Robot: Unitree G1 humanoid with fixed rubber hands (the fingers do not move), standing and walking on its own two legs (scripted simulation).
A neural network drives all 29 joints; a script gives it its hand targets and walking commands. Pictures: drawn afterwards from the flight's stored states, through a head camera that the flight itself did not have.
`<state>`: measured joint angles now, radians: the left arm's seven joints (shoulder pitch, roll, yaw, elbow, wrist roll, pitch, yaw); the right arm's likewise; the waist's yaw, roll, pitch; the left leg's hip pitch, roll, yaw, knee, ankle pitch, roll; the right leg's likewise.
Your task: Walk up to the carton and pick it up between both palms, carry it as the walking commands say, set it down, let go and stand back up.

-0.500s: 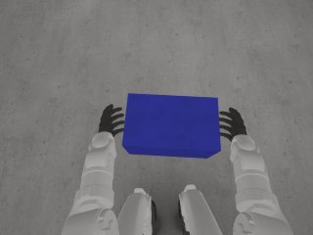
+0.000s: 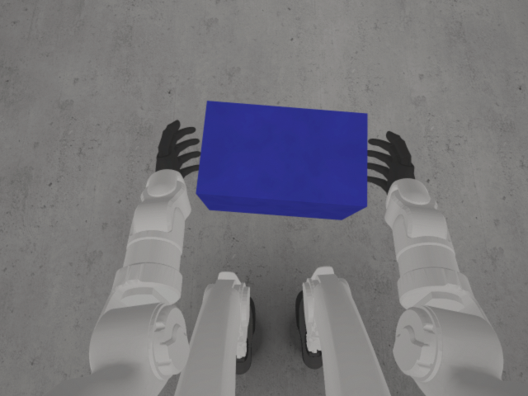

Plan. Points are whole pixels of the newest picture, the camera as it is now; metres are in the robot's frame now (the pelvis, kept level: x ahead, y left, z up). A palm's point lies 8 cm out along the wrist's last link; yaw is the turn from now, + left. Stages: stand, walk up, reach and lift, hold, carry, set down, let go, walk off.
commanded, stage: set down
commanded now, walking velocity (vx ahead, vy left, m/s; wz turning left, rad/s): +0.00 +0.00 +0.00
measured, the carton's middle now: (281, 166) +0.48 -0.03 -0.16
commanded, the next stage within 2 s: none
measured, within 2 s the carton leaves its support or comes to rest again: neither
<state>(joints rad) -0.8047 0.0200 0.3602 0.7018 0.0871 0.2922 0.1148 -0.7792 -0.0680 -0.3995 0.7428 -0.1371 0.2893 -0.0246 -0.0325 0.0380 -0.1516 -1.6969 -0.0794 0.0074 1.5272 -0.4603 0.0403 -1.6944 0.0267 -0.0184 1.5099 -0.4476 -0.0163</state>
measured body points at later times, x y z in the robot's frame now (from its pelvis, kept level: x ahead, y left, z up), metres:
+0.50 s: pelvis +0.00 -0.03 -0.07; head +0.25 -0.02 +0.31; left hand +0.47 +0.18 -0.15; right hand +0.46 -0.17 -0.17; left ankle +0.10 +0.09 -0.53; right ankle +0.10 -0.11 -0.53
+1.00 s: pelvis -0.04 -0.01 -0.15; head +0.32 +0.00 +0.12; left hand +0.47 +0.19 -0.30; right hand +0.48 -0.16 -0.31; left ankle +0.10 +0.09 -0.53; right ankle +0.10 -0.11 -0.53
